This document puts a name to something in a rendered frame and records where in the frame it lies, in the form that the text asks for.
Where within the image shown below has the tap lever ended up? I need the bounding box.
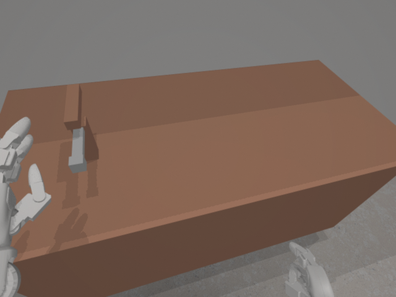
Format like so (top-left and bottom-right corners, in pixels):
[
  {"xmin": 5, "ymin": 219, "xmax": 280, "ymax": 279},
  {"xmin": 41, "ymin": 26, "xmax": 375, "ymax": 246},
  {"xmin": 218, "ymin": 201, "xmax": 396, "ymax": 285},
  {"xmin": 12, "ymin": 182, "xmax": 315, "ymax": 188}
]
[{"xmin": 68, "ymin": 127, "xmax": 87, "ymax": 173}]

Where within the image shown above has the left robot forearm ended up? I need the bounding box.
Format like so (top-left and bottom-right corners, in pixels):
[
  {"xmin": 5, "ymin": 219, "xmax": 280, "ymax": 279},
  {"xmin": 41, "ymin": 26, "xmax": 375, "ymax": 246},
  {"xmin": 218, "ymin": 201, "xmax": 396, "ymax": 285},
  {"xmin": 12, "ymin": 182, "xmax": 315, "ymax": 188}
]
[{"xmin": 0, "ymin": 246, "xmax": 21, "ymax": 297}]

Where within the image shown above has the left robot hand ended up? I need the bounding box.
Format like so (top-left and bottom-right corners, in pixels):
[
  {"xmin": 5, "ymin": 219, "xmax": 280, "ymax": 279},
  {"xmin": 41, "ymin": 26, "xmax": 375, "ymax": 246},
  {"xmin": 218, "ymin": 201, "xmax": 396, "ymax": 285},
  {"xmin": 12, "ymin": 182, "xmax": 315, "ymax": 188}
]
[{"xmin": 0, "ymin": 117, "xmax": 51, "ymax": 247}]

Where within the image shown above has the right robot hand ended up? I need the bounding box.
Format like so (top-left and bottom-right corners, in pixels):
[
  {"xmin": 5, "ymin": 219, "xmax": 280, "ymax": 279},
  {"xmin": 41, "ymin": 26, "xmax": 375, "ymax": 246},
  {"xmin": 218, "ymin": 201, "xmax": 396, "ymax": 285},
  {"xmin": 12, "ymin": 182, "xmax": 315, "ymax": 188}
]
[{"xmin": 285, "ymin": 242, "xmax": 334, "ymax": 297}]

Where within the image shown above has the counter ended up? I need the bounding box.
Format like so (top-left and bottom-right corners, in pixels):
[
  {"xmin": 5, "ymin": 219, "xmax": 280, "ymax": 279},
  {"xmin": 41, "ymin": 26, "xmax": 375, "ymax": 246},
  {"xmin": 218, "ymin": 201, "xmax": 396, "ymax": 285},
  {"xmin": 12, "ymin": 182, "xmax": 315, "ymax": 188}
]
[{"xmin": 0, "ymin": 60, "xmax": 396, "ymax": 297}]

